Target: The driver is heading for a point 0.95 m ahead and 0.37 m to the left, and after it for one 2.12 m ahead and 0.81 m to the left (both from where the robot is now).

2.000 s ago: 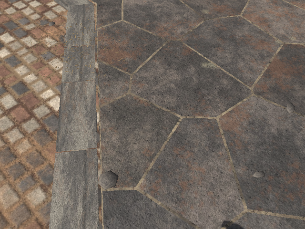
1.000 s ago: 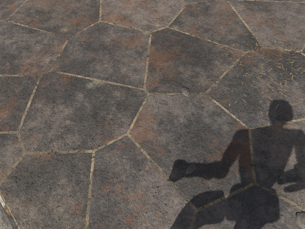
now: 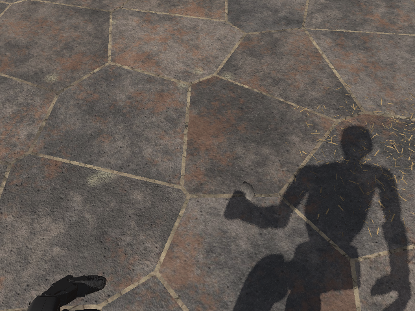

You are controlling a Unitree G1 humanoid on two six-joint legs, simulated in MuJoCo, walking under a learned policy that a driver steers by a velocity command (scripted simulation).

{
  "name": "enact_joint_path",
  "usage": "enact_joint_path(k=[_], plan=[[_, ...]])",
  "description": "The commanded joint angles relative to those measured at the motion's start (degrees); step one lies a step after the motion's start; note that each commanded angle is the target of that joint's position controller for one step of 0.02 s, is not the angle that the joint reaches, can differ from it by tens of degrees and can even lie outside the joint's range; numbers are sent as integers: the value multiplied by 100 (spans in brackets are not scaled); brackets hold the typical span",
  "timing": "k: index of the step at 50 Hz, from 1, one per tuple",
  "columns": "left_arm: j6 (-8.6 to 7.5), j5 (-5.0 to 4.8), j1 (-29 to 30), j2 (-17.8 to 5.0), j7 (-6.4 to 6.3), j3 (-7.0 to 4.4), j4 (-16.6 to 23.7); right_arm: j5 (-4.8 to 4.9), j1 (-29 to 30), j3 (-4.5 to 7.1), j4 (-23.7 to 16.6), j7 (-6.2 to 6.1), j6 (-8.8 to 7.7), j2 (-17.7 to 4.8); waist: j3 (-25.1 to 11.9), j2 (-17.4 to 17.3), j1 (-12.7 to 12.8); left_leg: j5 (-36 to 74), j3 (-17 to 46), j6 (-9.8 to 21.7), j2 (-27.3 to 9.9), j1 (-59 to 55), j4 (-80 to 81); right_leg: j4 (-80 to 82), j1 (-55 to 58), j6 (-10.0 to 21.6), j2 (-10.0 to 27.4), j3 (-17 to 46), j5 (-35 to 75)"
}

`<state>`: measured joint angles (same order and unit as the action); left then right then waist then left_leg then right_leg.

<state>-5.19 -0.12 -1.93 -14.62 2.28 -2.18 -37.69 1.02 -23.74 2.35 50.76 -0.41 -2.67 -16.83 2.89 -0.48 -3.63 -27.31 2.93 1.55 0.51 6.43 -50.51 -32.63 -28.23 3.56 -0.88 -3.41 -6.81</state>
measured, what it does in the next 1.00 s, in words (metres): walks ahead, turning left: left foot, then right foot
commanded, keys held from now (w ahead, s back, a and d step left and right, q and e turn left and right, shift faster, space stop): w+q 0.36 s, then q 0.64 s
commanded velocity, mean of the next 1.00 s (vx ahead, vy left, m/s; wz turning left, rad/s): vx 0.29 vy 0.00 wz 0.50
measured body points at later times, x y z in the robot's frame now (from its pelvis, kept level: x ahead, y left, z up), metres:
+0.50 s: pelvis +0.27 +0.05 -0.01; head +0.32 +0.07 +0.44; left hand +0.25 +0.34 -0.14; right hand +0.53 -0.15 -0.09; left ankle +0.38 +0.16 -0.72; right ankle +0.12 -0.10 -0.69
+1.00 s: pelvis +0.42 +0.06 +0.01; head +0.45 +0.07 +0.46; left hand +0.41 +0.38 -0.08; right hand +0.71 -0.10 -0.08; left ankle +0.37 +0.15 -0.71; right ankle +0.52 -0.03 -0.72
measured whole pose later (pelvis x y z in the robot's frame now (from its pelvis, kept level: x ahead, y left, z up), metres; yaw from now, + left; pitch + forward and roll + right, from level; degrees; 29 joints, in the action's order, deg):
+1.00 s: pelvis +0.42 +0.06 +0.01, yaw +33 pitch +2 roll -1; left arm -1.8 0.9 -7.2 -16.4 -0.9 -3.0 -42.0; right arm 0.7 -9.7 4.6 35.2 -1.7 2.8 -18.7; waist 0.9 -1.7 -0.8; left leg -22.3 12.8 2.2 8.4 21.4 -39.2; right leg -30.3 -20.3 -1.0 -1.7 4.1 -11.9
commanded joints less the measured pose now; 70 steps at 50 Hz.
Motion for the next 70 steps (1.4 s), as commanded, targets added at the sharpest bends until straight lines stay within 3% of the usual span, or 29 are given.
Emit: enact_joint_path(k=[1, 2, 4, 9, 13, 18, 22, 23, 24, 25, 26, 27, 29, 32, 35, 40, 47, 48, 49, 50, 51, 53, 58, 61, 66, 67, 68, 69, 70], plan=[[40, -20, -1687, -851, -127, -298, -150, 224, 410, 164, -712, 54, -274, -889, -1250, 689, 970, 164, 409, 94, -349, 3532, -2564, 1570, 3939, 1086, 2124, 3014, -1147], [15, 16, -1354, -718, -115, -255, -199, 151, 653, 158, -769, 40, -266, -783, -726, 317, 755, 581, 319, 64, -570, 3365, -2189, 1834, 3059, 960, 1884, 2431, -733], [-93, 84, -951, -521, -95, -221, -240, 84, 378, 197, -647, 14, -103, -613, -430, 576, 376, 1075, 371, -11, -842, 2727, -1799, 2249, 2130, 822, 1551, 1613, -268], [-242, 111, -886, -681, -125, -306, -555, 42, 625, 194, -770, -45, 113, -368, 5, 387, 255, 1951, 470, -222, -902, 3103, -1093, 2697, 1714, 839, 1462, 476, 624], [-182, 89, -987, -846, -214, -329, -673, 22, 1301, 135, -971, 106, 4, -232, 115, 260, 493, 3183, 72, -185, -789, 3008, 413, 2716, 1986, 639, 1248, -305, 999], [36, -34, -1542, -1091, -261, -411, -935, 24, 2190, 72, -1448, 299, -5, -157, 351, 138, 847, 2915, -308, 29, -688, 3470, 1337, 2398, 3165, 577, 1642, -560, 1434], [294, -116, -1235, -1337, -398, -473, -826, -52, 1411, 293, -1513, 400, 9, -549, -333, 525, 236, 2013, -919, 361, 55, 2167, 1547, 490, 3444, 227, 1557, -835, 4979], [323, -151, -1115, -1299, -423, -451, -771, -48, 590, 455, -1324, 349, 7, -831, -783, 438, -216, 2473, -902, 542, 287, 1027, 1946, -625, 3057, 32, 1347, -921, 4807], [268, -74, -1224, -1106, -420, -370, -697, -60, -7, 611, -1222, 214, 48, -1241, -1238, -120, -491, 4059, -128, 824, -133, -484, 2190, -2227, 1905, -341, 995, -947, 2972], [154, 243, -1949, -292, -313, -120, -461, -154, 307, 651, -1367, 126, 64, -1871, -1895, -1664, 333, 6541, 2495, 1979, -1803, -2599, 1753, -4469, -573, -786, -134, -554, -3104], [26, 91, -1831, -839, -229, -156, -550, -174, 142, 581, -1631, 180, 34, -1564, -3247, -806, -139, 6032, 3699, 2539, -2284, -2921, 2274, -5260, -778, -759, -255, 841, -3420], [2, -130, -1183, -1070, -216, -233, -375, -150, 469, 505, -1678, 207, 16, -1267, -2587, -369, -217, 5792, 2853, 2227, -1985, -2402, 2456, -5109, -1061, -629, 62, 1004, -2888], [57, -2, -859, -973, -346, -219, -326, 29, 1079, 409, -1687, 157, 39, -871, -1229, 131, 155, 5054, 1907, 1703, -1432, -745, 2751, -4205, -1111, -625, 437, 830, -2096], [275, 56, -1153, -922, -400, -243, -333, -145, 1408, 404, -1818, 93, 92, -879, -974, -150, 556, 5232, 1490, 1607, -1127, 622, 3082, -3505, -267, -736, 419, 775, -1718], [348, 97, -1063, -763, -455, -186, -305, -105, 1354, 454, -1781, -6, 145, -1027, -1128, -263, 551, 5407, 1290, 1508, -947, 794, 2977, -2641, -190, -917, 273, 755, -1327], [441, 34, -492, -775, -429, -181, -142, -51, 1418, 452, -1834, -152, 372, -1041, -1096, -559, 373, 3283, 1642, 1154, -708, 901, 2945, -1585, -42, -985, 97, 908, -654], [228, -8, -610, -867, -303, -275, -99, 25, 1553, 409, -1938, -150, 486, -897, -935, -906, 508, 3282, 2453, 825, -531, 498, 2209, 748, 912, -638, -57, 914, -298], [206, 39, -767, -1055, -309, -339, -131, 21, 1472, 368, -1968, -159, 494, -755, -976, -684, 506, 2556, 2302, 575, -283, 837, 1867, 1181, 1564, -441, 427, 1174, 434], [253, 125, -660, -1463, -357, -419, -30, -82, 1020, 279, -1963, -146, 494, -411, -1133, 684, 150, 289, 1421, 219, 410, 1531, 647, 1169, 2276, 103, 1715, 2240, 1903], [308, 287, -803, -1542, -335, -452, -131, -46, 1101, 368, -2130, -134, 441, -742, -885, 1906, 186, -1251, 662, -99, 910, 2712, -415, 1333, 2353, 1118, 2463, 3502, 2814], [306, 217, -729, -1241, -332, -391, -20, -91, 934, 504, -1974, -127, 417, -1188, -904, 1275, 247, -1026, 723, -315, 506, 2881, -1447, 1241, 2369, 1287, 2512, 3273, 2789], [356, 97, -452, -878, -374, -300, 66, 6, 955, 553, -1742, -148, 545, -1124, -762, 671, 215, -356, 565, -558, 323, 2930, -1966, 1036, 2294, 810, 1791, 2077, 2342], [534, 103, -568, -1020, -487, -357, -2, 64, 1506, 365, -2030, -78, 619, -562, -672, 1092, 502, 278, -63, -768, 45, 2820, -1018, 1247, 2442, 836, 1526, 1136, 2123], [558, -3, -744, -1214, -433, -431, -77, 3, 1676, 255, -2130, 15, 579, -400, -842, 1160, 677, 253, -293, -579, -97, 2040, 152, 1623, 2154, 852, 1566, 1091, -94], [438, -189, -701, -1193, -221, -371, -228, -32, 891, 266, -1679, 125, 418, -436, -524, 933, 272, 1204, -725, 30, 153, 73, 2492, 1568, 1062, 621, 1491, 969, -1820], [388, -142, -761, -922, -179, -272, -297, -17, 527, 281, -1527, 100, 385, -463, -591, 693, 101, 1142, -547, 129, 111, -716, 2743, 1132, 584, 369, 1295, 739, -1890], [317, 7, -632, -430, -103, -106, -233, -25, 8, 334, -1427, 41, 347, -717, -760, -238, -67, 837, 832, 365, -864, -1513, 3165, -382, -198, -99, 818, 156, -2039], [224, 10, -252, -461, -117, -108, 167, -105, -157, 508, -1482, 63, 297, -1550, -469, -1531, -144, -193, 3044, 1318, -2137, -1466, 3774, -1693, -1791, -409, 120, -158, -2751], [140, -124, 36, -986, -161, -265, 216, -153, -98, 466, -1488, 78, 140, -1313, -150, -1036, -297, -664, 3417, 1696, -2265, -1022, 4050, -2593, -2077, -382, 417, 470, -2662]])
